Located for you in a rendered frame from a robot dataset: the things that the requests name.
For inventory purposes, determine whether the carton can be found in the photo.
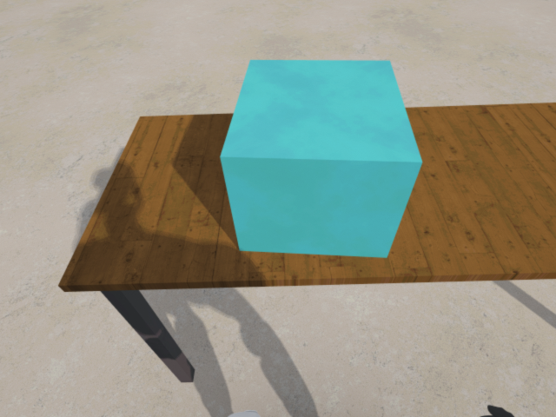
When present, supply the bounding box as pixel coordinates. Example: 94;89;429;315
220;60;422;258

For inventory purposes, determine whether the table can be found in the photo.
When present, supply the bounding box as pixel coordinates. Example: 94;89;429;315
58;103;556;382

